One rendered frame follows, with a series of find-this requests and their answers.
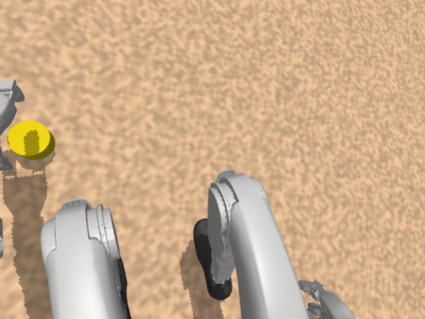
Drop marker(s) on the right robot hand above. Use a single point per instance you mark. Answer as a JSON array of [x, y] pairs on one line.
[[330, 307]]

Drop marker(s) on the left robot foot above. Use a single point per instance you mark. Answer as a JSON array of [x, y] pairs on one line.
[[123, 291]]

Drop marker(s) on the tin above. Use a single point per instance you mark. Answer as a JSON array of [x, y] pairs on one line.
[[31, 140]]

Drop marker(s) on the right robot foot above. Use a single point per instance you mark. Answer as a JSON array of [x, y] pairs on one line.
[[203, 250]]

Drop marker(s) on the left robot hand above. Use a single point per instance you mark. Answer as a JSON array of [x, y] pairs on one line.
[[9, 94]]

